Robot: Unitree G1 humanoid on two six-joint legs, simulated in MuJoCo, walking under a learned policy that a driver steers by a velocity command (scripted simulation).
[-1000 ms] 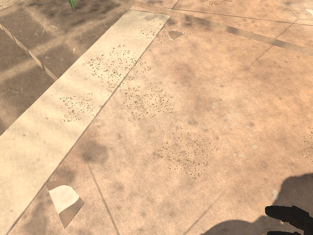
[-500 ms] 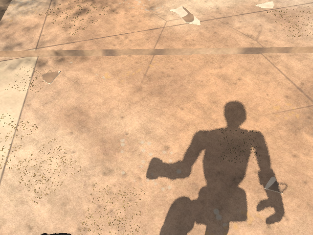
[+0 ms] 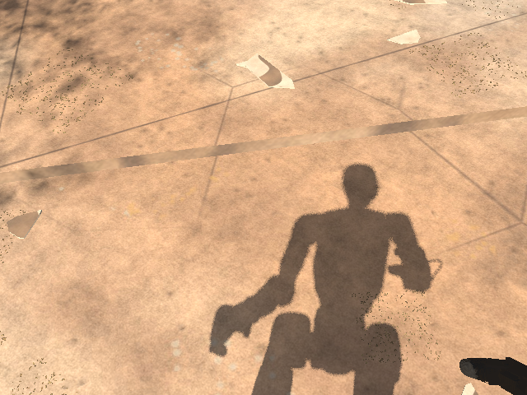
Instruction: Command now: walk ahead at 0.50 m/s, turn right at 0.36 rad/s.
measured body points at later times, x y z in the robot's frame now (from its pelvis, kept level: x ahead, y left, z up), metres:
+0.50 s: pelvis +0.27 +0.01 +0.00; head +0.30 +0.00 +0.45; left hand +0.53 +0.20 -0.07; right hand +0.23 -0.28 -0.12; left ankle +0.15 +0.13 -0.73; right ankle +0.42 -0.14 -0.71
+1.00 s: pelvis +0.54 -0.02 +0.00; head +0.56 -0.02 +0.45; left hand +0.54 +0.26 -0.12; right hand +0.75 -0.25 -0.10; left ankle +0.70 +0.13 -0.70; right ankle +0.42 -0.13 -0.73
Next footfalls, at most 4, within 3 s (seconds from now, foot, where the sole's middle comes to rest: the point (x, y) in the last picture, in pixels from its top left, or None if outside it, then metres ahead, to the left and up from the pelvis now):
0.04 left None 0.19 0.13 -0.77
0.56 right None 0.46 -0.13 -0.77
1.10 left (263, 293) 0.75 0.12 -0.77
1.56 right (307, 204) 1.07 0.00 -0.77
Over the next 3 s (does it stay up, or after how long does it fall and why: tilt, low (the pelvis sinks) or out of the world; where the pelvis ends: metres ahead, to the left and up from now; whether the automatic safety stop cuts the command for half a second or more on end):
stays up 1.08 0.16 0.00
